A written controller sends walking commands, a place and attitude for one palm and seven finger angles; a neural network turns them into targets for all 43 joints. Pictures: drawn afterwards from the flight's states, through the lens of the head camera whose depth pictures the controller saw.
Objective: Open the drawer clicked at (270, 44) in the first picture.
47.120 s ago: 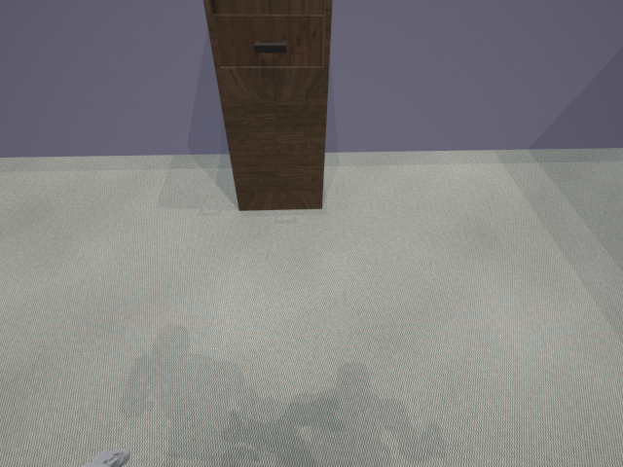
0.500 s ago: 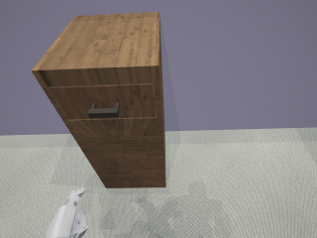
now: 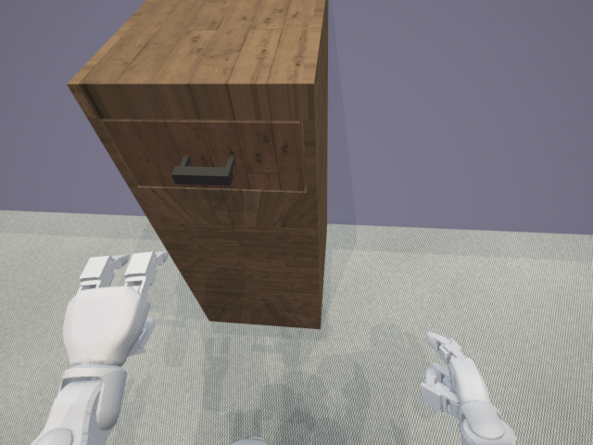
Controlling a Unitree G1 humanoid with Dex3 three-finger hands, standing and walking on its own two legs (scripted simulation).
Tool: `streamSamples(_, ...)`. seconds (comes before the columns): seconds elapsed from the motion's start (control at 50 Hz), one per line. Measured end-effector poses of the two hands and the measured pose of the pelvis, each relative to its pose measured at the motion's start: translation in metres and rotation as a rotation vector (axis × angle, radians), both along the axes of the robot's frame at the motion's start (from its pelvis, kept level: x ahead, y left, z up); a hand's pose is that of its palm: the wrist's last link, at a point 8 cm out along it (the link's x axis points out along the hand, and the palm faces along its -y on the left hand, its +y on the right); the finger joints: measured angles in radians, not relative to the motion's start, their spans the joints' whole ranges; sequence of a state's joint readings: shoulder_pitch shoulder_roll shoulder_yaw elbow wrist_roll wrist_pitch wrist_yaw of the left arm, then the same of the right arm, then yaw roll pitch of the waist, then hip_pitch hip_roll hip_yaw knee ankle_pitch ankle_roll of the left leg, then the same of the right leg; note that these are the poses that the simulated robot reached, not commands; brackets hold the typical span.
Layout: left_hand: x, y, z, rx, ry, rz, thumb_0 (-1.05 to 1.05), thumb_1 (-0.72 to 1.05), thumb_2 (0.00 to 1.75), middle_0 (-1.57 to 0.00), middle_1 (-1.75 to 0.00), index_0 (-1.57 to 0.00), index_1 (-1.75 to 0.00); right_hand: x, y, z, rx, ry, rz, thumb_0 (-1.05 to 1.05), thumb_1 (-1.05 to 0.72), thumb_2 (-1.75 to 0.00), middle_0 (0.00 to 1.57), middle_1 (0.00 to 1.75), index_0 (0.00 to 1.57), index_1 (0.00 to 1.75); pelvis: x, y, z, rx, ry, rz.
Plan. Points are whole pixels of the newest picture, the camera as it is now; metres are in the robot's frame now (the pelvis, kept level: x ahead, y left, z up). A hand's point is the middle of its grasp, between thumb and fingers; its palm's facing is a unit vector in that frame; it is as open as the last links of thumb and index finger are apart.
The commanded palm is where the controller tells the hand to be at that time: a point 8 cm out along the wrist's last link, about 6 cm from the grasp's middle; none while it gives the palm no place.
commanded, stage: raise the hand with hooked fingers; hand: left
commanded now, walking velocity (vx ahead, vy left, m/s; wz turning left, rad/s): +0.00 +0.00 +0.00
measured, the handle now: (205, 168) +0.54 +0.25 +0.04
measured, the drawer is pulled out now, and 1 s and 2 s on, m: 0.00 0.00 0.00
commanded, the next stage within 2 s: move the hooked fingers above the handle in 1.22 s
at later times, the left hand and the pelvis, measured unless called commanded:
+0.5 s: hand (114, 258) +0.30 +0.28 +0.10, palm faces +0.14 -0.09 -0.99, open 13.0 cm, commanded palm +0.27 +0.27 +0.16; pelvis +0.02 +0.04 +0.03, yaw -1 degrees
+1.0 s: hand (113, 219) +0.33 +0.27 +0.15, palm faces +0.01 -0.08 -1.00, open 13.8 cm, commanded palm +0.30 +0.27 +0.21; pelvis +0.02 +0.03 +0.05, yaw -1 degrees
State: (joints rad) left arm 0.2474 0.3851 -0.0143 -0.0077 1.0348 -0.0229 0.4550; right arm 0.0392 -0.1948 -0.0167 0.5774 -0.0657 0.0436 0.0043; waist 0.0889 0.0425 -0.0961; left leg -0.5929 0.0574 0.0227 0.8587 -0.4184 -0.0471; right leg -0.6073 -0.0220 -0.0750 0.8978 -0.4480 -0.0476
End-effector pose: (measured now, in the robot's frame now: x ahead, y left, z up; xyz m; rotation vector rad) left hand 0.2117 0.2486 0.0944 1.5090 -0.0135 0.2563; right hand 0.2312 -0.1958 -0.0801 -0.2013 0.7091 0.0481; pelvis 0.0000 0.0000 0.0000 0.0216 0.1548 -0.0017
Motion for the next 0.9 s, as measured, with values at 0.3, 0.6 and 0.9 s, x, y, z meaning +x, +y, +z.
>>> streamSamples(0.3, 0.024, 0.01, 0.02, -0.064, 0.155, -0.08, 0.0, -0.05, 0.49, -0.29, -0.91, -0.29, -0.91, -0.058, -0.022, 0.001, -0.099, 0.207, -0.117, 0.01, -0.9, -0.9, 0.2, 0.3, 0.2, 0.3, 0.02, 0.024, 0.027, -0.008, -0.052, -0.025)
streamSamples(0.6, 0.074, 0.025, 0.075, -0.038, 0.079, -0.048, 0.0, -0.39, 0.35, -0.31, -1.13, -0.31, -1.13, -0.01, 0.023, 0.029, 0.001, 0.071, -0.095, 0.01, -0.9, -0.9, 0.2, 0.3, 0.2, 0.3, 0.021, 0.043, 0.037, -0.015, -0.105, -0.018)
streamSamples(0.9, 0.096, 0.03, 0.117, -0.002, 0.113, -0.082, 0.0, -0.49, 0.3, -0.32, -1.2, -0.32, -1.2, -0.027, 0.024, 0.024, 0.004, 0.152, -0.06, 0.01, -0.9, -0.9, 0.2, 0.3, 0.2, 0.3, 0.016, 0.037, 0.046, -0.018, -0.14, -0.002)
